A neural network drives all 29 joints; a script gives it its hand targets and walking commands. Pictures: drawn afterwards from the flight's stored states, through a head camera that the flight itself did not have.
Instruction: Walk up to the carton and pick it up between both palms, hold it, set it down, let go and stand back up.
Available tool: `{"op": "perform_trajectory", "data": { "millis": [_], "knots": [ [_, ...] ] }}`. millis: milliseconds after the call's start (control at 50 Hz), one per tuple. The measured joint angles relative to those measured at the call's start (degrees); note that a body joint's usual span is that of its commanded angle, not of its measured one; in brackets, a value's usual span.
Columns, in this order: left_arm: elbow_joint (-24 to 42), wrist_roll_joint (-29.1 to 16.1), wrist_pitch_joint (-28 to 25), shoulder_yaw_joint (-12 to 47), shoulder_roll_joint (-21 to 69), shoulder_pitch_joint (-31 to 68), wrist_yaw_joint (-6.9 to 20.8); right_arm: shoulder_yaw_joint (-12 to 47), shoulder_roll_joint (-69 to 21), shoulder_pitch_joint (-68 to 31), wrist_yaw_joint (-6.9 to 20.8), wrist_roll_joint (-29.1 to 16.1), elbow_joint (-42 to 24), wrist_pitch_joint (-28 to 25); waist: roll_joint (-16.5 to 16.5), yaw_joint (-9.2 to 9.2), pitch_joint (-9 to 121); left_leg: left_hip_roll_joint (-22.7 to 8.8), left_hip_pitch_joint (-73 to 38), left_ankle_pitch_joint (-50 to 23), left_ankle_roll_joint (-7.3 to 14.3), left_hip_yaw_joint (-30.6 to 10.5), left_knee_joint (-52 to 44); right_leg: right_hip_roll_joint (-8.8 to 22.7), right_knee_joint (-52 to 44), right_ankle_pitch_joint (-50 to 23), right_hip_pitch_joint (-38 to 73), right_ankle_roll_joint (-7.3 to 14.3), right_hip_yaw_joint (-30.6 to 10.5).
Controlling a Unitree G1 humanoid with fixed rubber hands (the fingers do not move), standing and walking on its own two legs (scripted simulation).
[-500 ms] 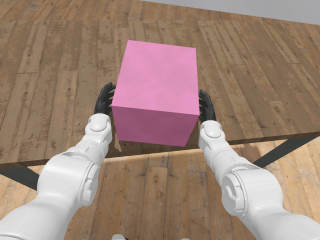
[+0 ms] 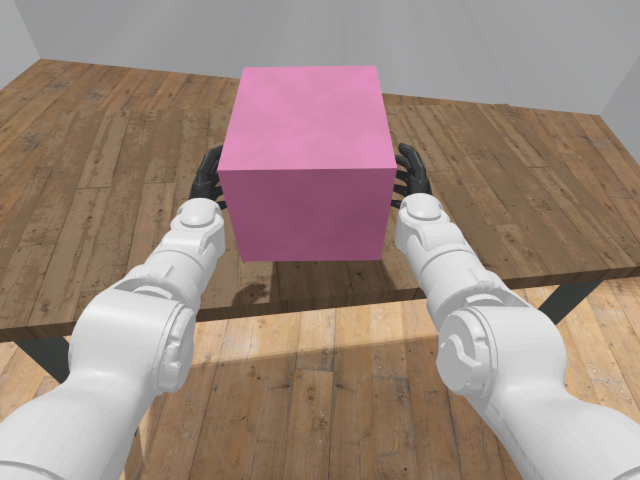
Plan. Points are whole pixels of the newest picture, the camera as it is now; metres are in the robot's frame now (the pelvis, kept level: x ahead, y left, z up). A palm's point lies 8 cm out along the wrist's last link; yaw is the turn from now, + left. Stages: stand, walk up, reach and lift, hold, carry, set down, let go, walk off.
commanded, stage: reach and lift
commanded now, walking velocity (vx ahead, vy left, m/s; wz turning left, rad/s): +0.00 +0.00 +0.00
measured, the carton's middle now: (310, 161) +0.50 -0.01 +0.15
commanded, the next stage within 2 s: none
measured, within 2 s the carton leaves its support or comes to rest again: neither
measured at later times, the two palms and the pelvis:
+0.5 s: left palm (183, 208) +0.44 +0.16 +0.11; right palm (396, 211) +0.43 -0.12 +0.12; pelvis +0.03 +0.00 +0.04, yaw +3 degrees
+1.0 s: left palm (197, 199) +0.41 +0.13 +0.16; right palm (423, 219) +0.40 -0.15 +0.14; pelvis +0.05 +0.01 +0.05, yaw +0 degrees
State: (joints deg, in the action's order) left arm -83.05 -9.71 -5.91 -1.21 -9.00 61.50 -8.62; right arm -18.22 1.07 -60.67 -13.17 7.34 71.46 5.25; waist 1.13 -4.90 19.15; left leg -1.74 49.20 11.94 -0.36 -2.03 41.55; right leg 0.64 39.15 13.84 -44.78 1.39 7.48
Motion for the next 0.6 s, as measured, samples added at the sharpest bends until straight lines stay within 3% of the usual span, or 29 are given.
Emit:
{"op": "perform_trajectory", "data": {
  "millis": [160, 240, 320, 440, 600],
  "knots": [
    [3.0, 14.1, 6.2, -18.0, -0.9, 5.1, 3.5, -13.0, -3.3, -2.9, 1.9, 11.1, -7.3, 6.9, -0.4, -0.99, -7.1, 0.9, -13.4, -4.7, 0.1, -0.6, -10.8, 0.3, -10.6, -4.3, 13.7, -0.2, 0.8],
    [9.4, 21.7, 9.2, -26.6, 1.9, 2.4, 6.3, -17.5, -5.7, 0.5, 4.8, 15.4, -13.8, 9.1, -0.4, 0.06, -9.4, 1.2, -19.5, -6.1, 0.2, -0.9, -15.3, 0.3, -15.7, -5.8, 20.2, -0.4, 1.1],
    [17.1, 27.5, 12.3, -31.5, 5.8, -2.4, 9.0, -20.1, -7.5, 4.5, 8.8, 19.7, -18.8, 10.0, -0.3, 1.20, -12.2, 1.5, -24.8, -6.8, 0.3, -1.2, -18.7, 0.3, -19.9, -6.8, 25.9, -0.7, 1.5],
    [28.9, 28.4, 14.5, -28.9, 9.7, -12.2, 9.5, -17.2, -10.1, 12.6, 11.8, 21.3, -23.6, 7.0, -1.1, 1.56, -14.4, 1.6, -27.5, -7.4, 0.3, -1.4, -22.1, 0.2, -23.9, -7.7, 29.0, -0.7, 1.8],
    [37.4, 22.9, 10.5, -18.1, 11.6, -24.6, 5.6, -5.3, -10.5, 26.4, 7.0, 12.4, -28.5, -1.9, -2.0, 1.31, -7.4, 1.4, -22.7, -6.6, 0.4, -0.6, -23.2, 0.0, -25.9, -7.7, 24.2, -1.0, 1.0]
  ]
}}
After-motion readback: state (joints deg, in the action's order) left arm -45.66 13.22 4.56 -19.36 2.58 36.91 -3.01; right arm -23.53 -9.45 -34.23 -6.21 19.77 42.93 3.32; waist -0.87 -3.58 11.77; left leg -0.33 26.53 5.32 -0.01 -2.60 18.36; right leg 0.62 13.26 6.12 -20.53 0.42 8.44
